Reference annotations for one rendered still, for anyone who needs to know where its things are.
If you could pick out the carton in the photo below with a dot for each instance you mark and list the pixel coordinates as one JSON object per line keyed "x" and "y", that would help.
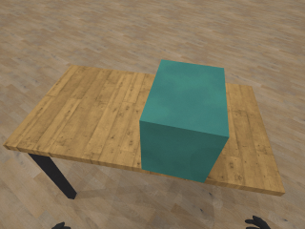
{"x": 184, "y": 125}

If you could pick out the right robot hand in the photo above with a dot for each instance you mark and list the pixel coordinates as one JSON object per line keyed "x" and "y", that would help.
{"x": 259, "y": 222}

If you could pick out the table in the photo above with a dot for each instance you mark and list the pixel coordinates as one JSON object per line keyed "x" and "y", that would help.
{"x": 91, "y": 115}

